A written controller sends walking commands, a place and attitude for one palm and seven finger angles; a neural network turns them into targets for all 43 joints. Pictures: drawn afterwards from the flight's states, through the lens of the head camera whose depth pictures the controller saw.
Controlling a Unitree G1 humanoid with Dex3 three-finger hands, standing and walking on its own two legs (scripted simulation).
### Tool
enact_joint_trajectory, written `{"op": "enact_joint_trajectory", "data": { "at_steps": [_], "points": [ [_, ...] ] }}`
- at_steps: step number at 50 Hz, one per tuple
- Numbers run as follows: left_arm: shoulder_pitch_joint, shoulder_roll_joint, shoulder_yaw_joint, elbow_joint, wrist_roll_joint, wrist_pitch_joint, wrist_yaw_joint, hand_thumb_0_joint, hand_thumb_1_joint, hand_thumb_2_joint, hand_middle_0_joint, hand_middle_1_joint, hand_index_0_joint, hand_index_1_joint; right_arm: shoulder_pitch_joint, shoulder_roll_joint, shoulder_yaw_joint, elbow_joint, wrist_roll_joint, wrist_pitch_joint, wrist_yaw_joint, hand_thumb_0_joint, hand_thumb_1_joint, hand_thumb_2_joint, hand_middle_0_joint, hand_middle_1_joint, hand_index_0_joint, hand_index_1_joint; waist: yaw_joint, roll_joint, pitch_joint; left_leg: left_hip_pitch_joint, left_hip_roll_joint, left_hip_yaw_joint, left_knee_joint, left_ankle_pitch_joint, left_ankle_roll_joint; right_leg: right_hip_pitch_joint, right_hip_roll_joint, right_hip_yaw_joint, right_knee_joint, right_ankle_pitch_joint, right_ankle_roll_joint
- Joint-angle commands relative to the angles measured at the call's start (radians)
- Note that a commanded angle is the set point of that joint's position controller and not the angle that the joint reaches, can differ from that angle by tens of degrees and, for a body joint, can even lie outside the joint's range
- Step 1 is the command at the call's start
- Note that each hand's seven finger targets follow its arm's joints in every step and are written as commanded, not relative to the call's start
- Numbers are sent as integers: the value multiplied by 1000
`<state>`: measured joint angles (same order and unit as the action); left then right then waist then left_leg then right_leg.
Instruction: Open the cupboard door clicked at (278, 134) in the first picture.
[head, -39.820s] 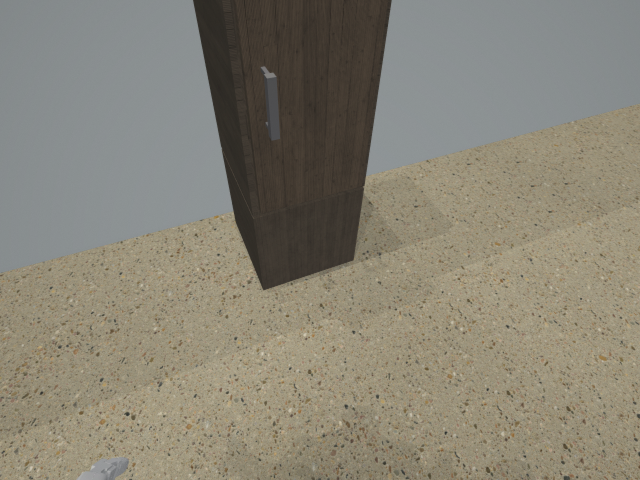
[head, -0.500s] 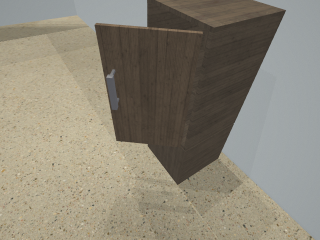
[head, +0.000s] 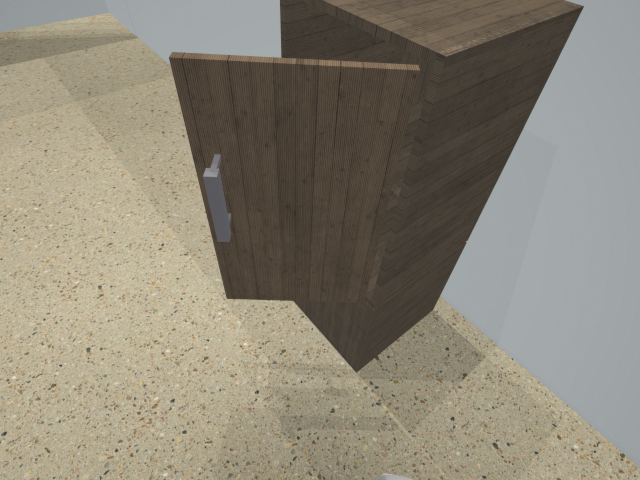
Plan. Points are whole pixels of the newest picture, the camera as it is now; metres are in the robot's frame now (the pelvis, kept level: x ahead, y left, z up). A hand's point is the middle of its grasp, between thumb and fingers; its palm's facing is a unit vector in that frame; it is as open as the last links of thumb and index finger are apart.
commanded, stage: come to a stop and stand still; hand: left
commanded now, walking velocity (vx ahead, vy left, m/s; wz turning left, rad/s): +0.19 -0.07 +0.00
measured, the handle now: (220, 199) +0.55 +0.19 +0.01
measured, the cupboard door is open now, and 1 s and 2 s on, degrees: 51 51 51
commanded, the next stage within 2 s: look again from close up in 1.84 s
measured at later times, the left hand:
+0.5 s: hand out of the picture +0.12 +0.14 -0.18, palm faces +0.10 -0.97 -0.23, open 7.2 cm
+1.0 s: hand out of the picture -0.01 +0.20 -0.18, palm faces +0.13 -0.98 -0.17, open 7.4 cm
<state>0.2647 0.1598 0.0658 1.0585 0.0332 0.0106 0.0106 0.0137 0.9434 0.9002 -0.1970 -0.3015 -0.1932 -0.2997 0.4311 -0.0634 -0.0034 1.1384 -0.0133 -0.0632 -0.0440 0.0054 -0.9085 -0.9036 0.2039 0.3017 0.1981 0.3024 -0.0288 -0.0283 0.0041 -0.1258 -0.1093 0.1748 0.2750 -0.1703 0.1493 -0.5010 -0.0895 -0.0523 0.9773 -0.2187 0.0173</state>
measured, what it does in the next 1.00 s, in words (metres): steps on the spot: right foot, then left foot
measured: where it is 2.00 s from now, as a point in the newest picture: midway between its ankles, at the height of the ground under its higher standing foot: outside the picture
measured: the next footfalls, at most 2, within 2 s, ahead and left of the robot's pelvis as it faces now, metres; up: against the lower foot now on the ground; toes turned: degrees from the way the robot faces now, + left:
right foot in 0.40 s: +0.12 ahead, -0.13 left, +0.00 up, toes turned -3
left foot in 0.86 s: +0.06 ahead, +0.07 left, +0.00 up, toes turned +8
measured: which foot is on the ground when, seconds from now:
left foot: down 0.00-0.42, up 0.44-0.84, down 0.86-1.00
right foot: up 0.00-0.38, down 0.40-0.88, up 0.90-1.00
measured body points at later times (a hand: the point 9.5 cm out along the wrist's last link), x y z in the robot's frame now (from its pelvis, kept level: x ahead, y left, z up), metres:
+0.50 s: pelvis +0.06 -0.04 -0.01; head +0.10 -0.05 +0.44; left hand +0.11 +0.19 -0.16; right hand +0.04 -0.26 -0.18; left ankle +0.00 +0.03 -0.70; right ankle +0.08 -0.13 -0.74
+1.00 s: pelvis +0.01 +0.02 +0.00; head +0.00 +0.05 +0.45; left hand -0.02 +0.25 -0.17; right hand +0.06 -0.21 -0.14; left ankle -0.02 +0.12 -0.74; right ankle +0.04 -0.12 -0.70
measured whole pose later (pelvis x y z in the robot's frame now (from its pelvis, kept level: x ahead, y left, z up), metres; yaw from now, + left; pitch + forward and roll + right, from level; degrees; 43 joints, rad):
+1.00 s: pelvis +0.01 +0.02 +0.00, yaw +3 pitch +0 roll -1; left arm 0.34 0.20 0.07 1.07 0.03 0.04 0.01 0.00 0.91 0.90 -0.20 -0.30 -0.19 -0.30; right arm 0.28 -0.14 -0.03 1.03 -0.03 0.00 -0.04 0.00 -0.95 -0.90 0.21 0.30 0.20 0.30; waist 0.02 -0.05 -0.02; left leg -0.13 0.01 0.03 0.42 -0.28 0.01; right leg -0.42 -0.02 -0.01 0.84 -0.32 0.02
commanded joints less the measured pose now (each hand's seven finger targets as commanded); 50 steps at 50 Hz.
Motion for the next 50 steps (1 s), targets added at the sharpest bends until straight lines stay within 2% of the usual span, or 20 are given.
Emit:
{"op": "enact_joint_trajectory", "data": {
  "at_steps": [1,8,10,15,18,19,20,21,22,23,26,31,38,41,42,43,44,45,47,50],
  "points": [
    [-5,19,4,-53,-3,-4,-5,0,900,900,-200,-300,-200,-300,136,-128,-30,7,-4,-15,-13,0,-900,-900,200,300,200,300,-5,48,102,102,378,-344,-158,63,-83,-188,-32,38,-9,29,5],
    [-18,-14,-16,-37,-19,11,26,0,900,900,-200,-300,-200,-300,117,-107,-15,30,-6,6,-27,0,-900,-900,200,300,200,300,11,108,44,96,317,-199,10,790,-160,10,28,-17,-174,25,3],
    [-24,-6,-18,-37,-18,16,34,0,900,900,-200,-300,-200,-300,104,-109,-20,32,-3,20,-27,0,-900,-900,200,300,200,300,7,153,54,79,316,-190,39,855,-164,58,43,-33,-219,-2,-4],
    [-47,14,-6,-80,-12,19,46,0,900,900,-200,-300,-200,-300,82,-126,-47,6,-7,50,-24,0,-900,-900,200,300,200,300,3,184,91,68,358,-224,103,909,-67,94,51,-36,-280,-102,-22],
    [30,30,0,-76,-11,5,49,0,900,900,-200,-300,-200,-300,48,-153,-61,-21,-2,59,-17,0,-900,-900,200,300,200,300,41,142,14,102,332,-210,220,889,-63,200,48,-29,-453,27,-26],
    [75,47,2,-68,-9,-4,50,0,900,900,-200,-300,-200,-300,40,-157,-65,-35,4,61,-12,0,-900,-900,200,300,200,300,58,99,-13,83,303,-200,298,815,-88,272,30,-15,-550,179,-30],
    [116,86,8,-58,-6,-16,55,0,900,900,-200,-300,-200,-300,50,-140,-71,-50,9,63,-8,0,-900,-900,200,300,200,300,56,6,-74,-10,232,-155,441,574,-126,399,-86,87,-565,554,-71],
    [138,138,22,-50,-3,-27,59,0,900,900,-200,-300,-200,-300,37,-107,-71,-80,9,66,-4,0,-900,-900,200,300,200,300,54,-139,-90,-234,99,-85,618,-144,-181,539,-291,275,-522,1048,-204],
    [121,142,16,-57,-12,-28,56,0,900,900,-200,-300,-200,-300,10,-121,-76,-89,6,81,-10,0,-900,-900,200,300,200,300,48,-88,-98,-271,83,-171,742,-445,-185,499,-378,285,-542,1119,-283],
    [77,125,16,-65,-10,-26,60,0,900,900,-200,-300,-200,-300,-39,-110,-74,-89,-1,98,-9,0,-900,-900,200,300,200,300,46,-92,-68,-282,114,-220,817,-420,-188,426,-346,256,-570,984,-289],
    [8,109,11,-93,-12,-22,60,0,900,900,-200,-300,-200,-300,-91,-121,-80,-104,-5,124,11,0,-900,-900,200,300,200,300,24,-42,-1,-332,123,-224,942,-284,-206,318,-253,172,-609,764,-230],
    [25,145,23,-108,-5,-25,49,0,900,900,-200,-300,-200,-300,-147,-155,-82,-134,-10,130,34,0,-900,-900,200,300,200,300,40,-97,-11,-357,137,-206,897,-188,-231,309,-206,157,-652,420,-186],
    [65,179,31,-103,12,-12,27,0,900,900,-200,-300,-200,-300,-226,-154,-62,-179,-4,93,47,0,-900,-900,200,300,200,300,80,-174,-6,-196,129,-129,463,-249,-204,266,-172,209,-728,-83,-162],
    [14,176,25,-94,0,-6,22,0,900,900,-200,-300,-200,-300,-101,-153,-53,-132,-2,68,39,0,-900,-900,200,300,200,300,16,-137,-7,62,115,-105,141,-126,-184,114,-109,163,-681,-266,-94],
    [21,142,15,-94,-10,-4,18,0,900,900,-200,-300,-200,-300,-58,-183,-57,-115,-3,58,33,0,-900,-900,200,300,200,300,4,-18,-21,132,159,-153,63,-136,-178,61,-57,119,-592,-300,-57],
    [33,79,2,-100,-18,0,13,0,900,900,-200,-300,-200,-300,-40,-237,-67,-115,-14,52,28,0,-900,-900,200,300,200,300,-5,214,19,58,330,-394,-66,-335,-132,-4,25,34,-411,-286,-13],
    [24,47,-8,-110,-14,0,12,0,900,900,-200,-300,-200,-300,-84,-286,-70,-142,-17,60,25,0,-900,-900,200,300,200,300,0,346,83,-89,459,-527,-168,-473,-84,-18,54,-13,-282,-271,4],
    [-11,59,-5,-117,-11,1,8,0,900,900,-200,-300,-200,-300,-133,-285,-62,-161,-27,64,21,0,-900,-900,200,300,200,300,6,264,170,-254,491,-558,-214,-533,-32,16,26,38,-196,-221,-1],
    [35,74,6,-64,5,14,0,0,900,900,-200,-300,-200,-300,-148,-227,-45,-141,-24,50,7,0,-900,-900,200,300,200,300,32,217,195,-206,394,-453,-195,-374,-102,-13,47,79,-70,-125,1],
    [84,73,12,-39,4,15,-12,0,900,900,-200,-300,-200,-300,-76,-220,-45,-128,-18,37,-11,0,-900,-900,200,300,200,300,32,120,140,-57,379,-356,-114,-22,-121,-95,57,92,46,-37,19]
  ]
}}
